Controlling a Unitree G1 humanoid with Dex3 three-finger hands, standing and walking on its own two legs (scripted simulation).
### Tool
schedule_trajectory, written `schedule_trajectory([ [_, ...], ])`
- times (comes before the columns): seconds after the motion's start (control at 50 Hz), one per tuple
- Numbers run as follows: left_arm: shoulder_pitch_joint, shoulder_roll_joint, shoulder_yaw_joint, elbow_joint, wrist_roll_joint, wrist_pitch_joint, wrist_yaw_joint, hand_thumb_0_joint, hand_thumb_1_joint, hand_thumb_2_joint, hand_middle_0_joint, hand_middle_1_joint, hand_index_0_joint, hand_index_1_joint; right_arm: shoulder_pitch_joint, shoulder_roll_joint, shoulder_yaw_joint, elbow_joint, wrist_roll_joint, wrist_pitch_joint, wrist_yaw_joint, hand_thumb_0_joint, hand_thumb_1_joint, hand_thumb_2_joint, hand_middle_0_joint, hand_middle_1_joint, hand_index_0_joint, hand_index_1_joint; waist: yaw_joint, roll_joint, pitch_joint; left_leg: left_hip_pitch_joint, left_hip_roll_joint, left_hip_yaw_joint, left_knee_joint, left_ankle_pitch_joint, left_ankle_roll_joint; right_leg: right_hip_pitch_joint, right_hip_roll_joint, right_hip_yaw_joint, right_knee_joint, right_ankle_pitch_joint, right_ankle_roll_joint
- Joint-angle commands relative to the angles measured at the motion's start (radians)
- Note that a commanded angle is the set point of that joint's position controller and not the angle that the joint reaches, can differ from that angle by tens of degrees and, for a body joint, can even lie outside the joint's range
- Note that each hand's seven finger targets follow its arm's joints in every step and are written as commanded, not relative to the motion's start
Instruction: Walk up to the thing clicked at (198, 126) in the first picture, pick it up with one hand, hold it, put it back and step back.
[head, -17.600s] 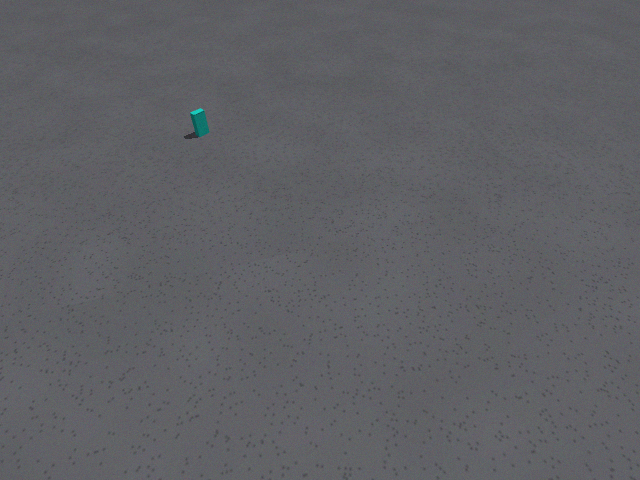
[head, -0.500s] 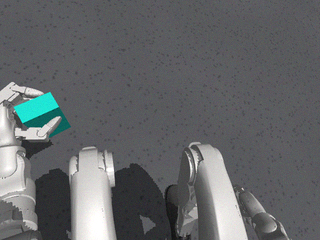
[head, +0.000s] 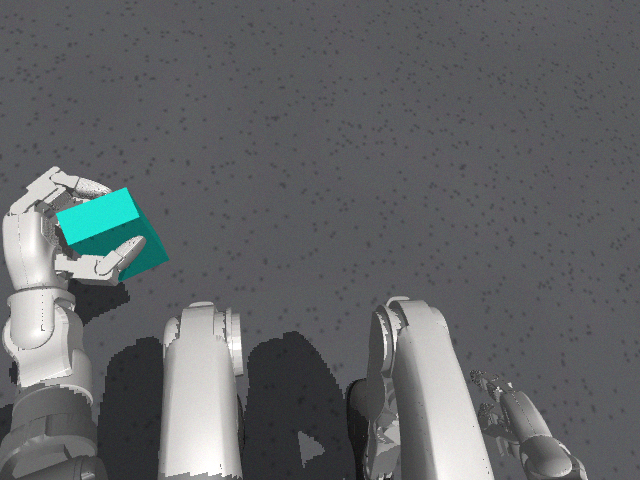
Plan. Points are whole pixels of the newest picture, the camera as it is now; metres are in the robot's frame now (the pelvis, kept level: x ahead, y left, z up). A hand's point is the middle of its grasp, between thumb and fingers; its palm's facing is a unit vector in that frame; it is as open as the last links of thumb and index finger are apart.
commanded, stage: settle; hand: left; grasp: from the side
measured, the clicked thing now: (121, 240) +0.40 +0.26 -0.07
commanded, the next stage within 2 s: lift in 0.30 s
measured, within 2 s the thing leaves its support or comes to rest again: neither
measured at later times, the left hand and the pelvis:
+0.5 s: hand (92, 222) +0.40 +0.26 -0.01, palm faces +0.23 -0.97 -0.03, open 8.6 cm; pelvis +0.00 +0.00 +0.02, yaw +1 degrees
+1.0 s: hand (51, 194) +0.38 +0.25 +0.10, palm faces +0.19 -0.98 -0.02, open 8.6 cm; pelvis +0.01 +0.00 +0.09, yaw +3 degrees
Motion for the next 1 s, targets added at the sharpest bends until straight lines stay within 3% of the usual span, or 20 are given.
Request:
schedule_trajectory([
  [0.0, -0.254, 0.204, 0.052, -0.247, -0.02, -0.079, 0.002, 0.0, 0.178, 1.242, -1.354, -1.396, -1.35, -1.415, 0.096, -0.202, -0.079, -0.066, 0.007, -0.031, -0.013, 0.0, -0.902, -0.898, 0.2, 0.3, 0.199, 0.3, 0.016, 0.193, -0.636, 0.478, -0.024, 0.073, -0.305, 0.129, 0.039, 0.311, 0.031, -0.029, -0.254, 0.163, -0.048],
  [0.02, -0.212, 0.212, 0.067, -0.204, -0.018, -0.072, 0.002, 0.0, 0.201, 1.251, -1.361, -1.408, -1.359, -1.425, 0.087, -0.203, -0.079, -0.073, 0.009, -0.033, -0.015, 0.0, -0.903, -0.898, 0.2, 0.3, 0.199, 0.3, 0.021, 0.181, -0.619, 0.476, -0.024, 0.071, -0.308, 0.114, 0.041, 0.297, 0.033, -0.031, -0.257, 0.148, -0.048],
  [0.04, -0.213, 0.193, 0.038, -0.199, -0.015, -0.071, 0.0, 0.0, 0.181, 1.26, -1.37, -1.423, -1.369, -1.439, 0.085, -0.195, -0.076, -0.078, 0.008, -0.035, -0.014, 0.0, -0.906, -0.898, 0.2, 0.3, 0.2, 0.3, 0.017, 0.182, -0.617, 0.469, -0.025, 0.077, -0.31, 0.107, 0.043, 0.307, 0.032, -0.024, -0.268, 0.142, -0.048],
  [0.12, -0.272, 0.176, 0.019, -0.232, -0.012, -0.076, 0.0, 0.0, 0.197, 1.279, -1.376, -1.432, -1.374, -1.45, 0.095, -0.197, -0.084, -0.064, 0.007, -0.042, -0.017, 0.0, -0.901, -0.897, 0.2, 0.3, 0.199, 0.3, 0.006, 0.202, -0.609, 0.487, -0.026, 0.076, -0.327, 0.097, 0.041, 0.296, 0.028, -0.024, -0.274, 0.135, -0.049],
  [0.16, -0.254, 0.193, 0.044, -0.204, -0.009, -0.073, 0.001, 0.0, 0.21, 1.288, -1.386, -1.441, -1.385, -1.458, 0.098, -0.2, -0.085, -0.062, 0.009, -0.046, -0.018, 0.0, -0.9, -0.897, 0.2, 0.3, 0.199, 0.3, 0.011, 0.19, -0.622, 0.503, -0.027, 0.07, -0.333, 0.111, 0.039, 0.296, 0.027, -0.028, -0.269, 0.144, -0.049],
  [0.2, -0.265, 0.183, 0.036, -0.204, -0.007, -0.074, -0.003, 0.0, 0.228, 1.269, -1.353, -1.411, -1.353, -1.425, 0.111, -0.198, -0.085, -0.059, 0.008, -0.046, -0.017, 0.0, -0.897, -0.896, 0.2, 0.3, 0.199, 0.299, 0.005, 0.205, -0.641, 0.521, -0.028, 0.071, -0.334, 0.141, 0.037, 0.305, 0.023, -0.027, -0.265, 0.17, -0.05],
  [0.34, -0.281, 0.184, 0.049, -0.159, -0.009, -0.075, 0.002, 0.0, 0.235, 1.298, -1.354, -1.421, -1.356, -1.436, 0.118, -0.188, -0.083, -0.059, 0.009, -0.05, -0.018, 0.0, -0.891, -0.895, 0.2, 0.299, 0.199, 0.299, 0.012, 0.154, -0.62, 0.473, -0.033, 0.086, -0.348, 0.088, 0.046, 0.337, 0.024, -0.018, -0.301, 0.12, -0.046],
  [0.42, -0.281, 0.2, 0.056, -0.136, -0.001, -0.08, -0.004, 0.0, 0.248, 1.224, -1.361, -1.451, -1.392, -1.433, 0.12, -0.195, -0.087, -0.062, 0.011, -0.054, -0.021, 0.0, -0.921, -0.896, 0.201, 0.299, 0.2, 0.299, 0.009, 0.142, -0.618, 0.474, -0.035, 0.086, -0.355, 0.075, 0.047, 0.334, 0.023, -0.016, -0.31, 0.108, -0.046],
  [0.46, -0.277, 0.22, 0.063, -0.162, -0.003, -0.083, -0.009, 0.0, 0.206, 1.217, -1.37, -1.46, -1.405, -1.439, 0.12, -0.189, -0.087, -0.065, 0.009, -0.055, -0.021, 0.0, -0.922, -0.896, 0.201, 0.299, 0.2, 0.299, 0.027, 0.148, -0.652, 0.48, -0.036, 0.101, -0.357, 0.088, 0.048, 0.383, 0.023, 0.0, -0.331, 0.114, -0.043],
  [0.48, -0.304, 0.203, 0.043, -0.206, -0.007, -0.085, -0.015, 0.0, 0.206, 1.216, -1.364, -1.456, -1.4, -1.435, 0.126, -0.181, -0.087, -0.068, 0.01, -0.055, -0.022, 0.0, -0.921, -0.896, 0.201, 0.299, 0.2, 0.299, 0.02, 0.151, -0.679, 0.481, -0.036, 0.105, -0.351, 0.107, 0.049, 0.405, 0.021, 0.005, -0.335, 0.132, -0.042],
  [0.52, -0.273, 0.229, 0.062, -0.213, -0.014, -0.076, -0.022, 0.0, 0.202, 1.208, -1.364, -1.446, -1.397, -1.427, 0.132, -0.184, -0.09, -0.069, 0.016, -0.059, -0.025, 0.0, -0.923, -0.896, 0.201, 0.299, 0.2, 0.299, 0.027, 0.145, -0.694, 0.497, -0.036, 0.106, -0.363, 0.108, 0.049, 0.421, 0.02, 0.014, -0.353, 0.126, -0.04],
  [0.56, -0.283, 0.206, 0.045, -0.255, -0.02, -0.067, -0.029, 0.0, 0.218, 1.205, -1.345, -1.435, -1.38, -1.414, 0.137, -0.186, -0.093, -0.071, 0.022, -0.062, -0.029, 0.0, -0.919, -0.895, 0.201, 0.299, 0.2, 0.299, 0.028, 0.181, -0.713, 0.561, -0.035, 0.101, -0.384, 0.132, 0.045, 0.401, 0.022, 0.004, -0.349, 0.155, -0.047],
  [0.7, -0.192, 0.182, 0.036, -0.31, -0.039, -0.011, -0.019, 0.0, 0.187, 1.202, -1.343, -1.437, -1.38, -1.414, 0.138, -0.18, -0.097, -0.085, 0.045, -0.065, -0.04, 0.0, -0.914, -0.894, 0.201, 0.299, 0.2, 0.299, 0.028, 0.151, -0.677, 0.58, -0.033, 0.087, -0.445, 0.112, 0.046, 0.432, 0.019, 0.003, -0.405, 0.138, -0.045],
  [0.72, -0.213, 0.151, 0.01, -0.355, -0.047, -0.006, -0.021, 0.0, 0.204, 1.202, -1.331, -1.424, -1.369, -1.401, 0.13, -0.175, -0.095, -0.094, 0.05, -0.067, -0.042, 0.0, -0.909, -0.892, 0.201, 0.299, 0.2, 0.299, 0.029, 0.156, -0.663, 0.593, -0.033, 0.085, -0.46, 0.107, 0.046, 0.421, 0.018, 0.002, -0.415, 0.135, -0.047],
  [0.78, -0.174, 0.159, 0.018, -0.388, -0.053, 0.022, -0.011, 0.0, 0.241, 1.203, -1.336, -1.423, -1.374, -1.398, 0.136, -0.173, -0.099, -0.106, 0.061, -0.067, -0.047, 0.0, -0.906, -0.892, 0.201, 0.299, 0.2, 0.299, 0.036, 0.155, -0.676, 0.622, -0.031, 0.076, -0.501, 0.088, 0.044, 0.45, 0.018, 0.007, -0.45, 0.12, -0.048],
  [0.8, -0.166, 0.129, -0.014, -0.396, -0.049, 0.032, -0.01, 0.0, 0.243, 1.211, -1.33, -1.428, -1.371, -1.401, 0.131, -0.171, -0.1, -0.107, 0.065, -0.068, -0.05, 0.0, -0.904, -0.891, 0.201, 0.299, 0.2, 0.299, 0.026, 0.154, -0.657, 0.638, -0.029, 0.069, -0.514, 0.083, 0.044, 0.435, 0.017, 0.004, -0.455, 0.121, -0.047],
  [0.82, -0.158, 0.151, -0.002, -0.425, -0.049, 0.041, -0.005, 0.0, 0.251, 1.224, -1.34, -1.439, -1.38, -1.414, 0.133, -0.173, -0.101, -0.113, 0.069, -0.068, -0.052, 0.0, -0.902, -0.891, 0.201, 0.299, 0.2, 0.299, 0.029, 0.158, -0.652, 0.644, -0.029, 0.068, -0.53, 0.076, 0.044, 0.449, 0.017, 0.007, -0.47, 0.113, -0.048],
  [0.88, -0.136, 0.125, -0.031, -0.492, -0.056, 0.074, 0.003, 0.0, 0.229, 1.214, -1.337, -1.434, -1.379, -1.408, 0.135, -0.162, -0.103, -0.124, 0.076, -0.07, -0.059, 0.0, -0.899, -0.889, 0.201, 0.299, 0.2, 0.299, 0.028, 0.153, -0.668, 0.676, -0.029, 0.08, -0.551, 0.104, 0.046, 0.516, 0.014, 0.021, -0.521, 0.135, -0.043],
  [0.94, -0.091, 0.12, -0.026, -0.564, -0.067, 0.105, 0.027, 0.0, 0.255, 1.224, -1.343, -1.439, -1.383, -1.415, 0.135, -0.154, -0.104, -0.139, 0.088, -0.072, -0.064, 0.0, -0.898, -0.89, 0.201, 0.299, 0.2, 0.299, 0.051, 0.14, -0.676, 0.725, -0.026, 0.077, -0.595, 0.117, 0.045, 0.571, 0.013, 0.03, -0.567, 0.141, -0.041],
  [0.98, -0.061, 0.104, -0.042, -0.607, -0.066, 0.128, 0.043, 0.0, 0.284, 1.229, -1.326, -1.436, -1.368, -1.408, 0.133, -0.15, -0.107, -0.151, 0.091, -0.074, -0.071, 0.0, -0.893, -0.888, 0.201, 0.299, 0.2, 0.299, 0.039, 0.145, -0.684, 0.766, -0.027, 0.077, -0.621, 0.135, 0.046, 0.602, 0.013, 0.031, -0.599, 0.162, -0.038],
])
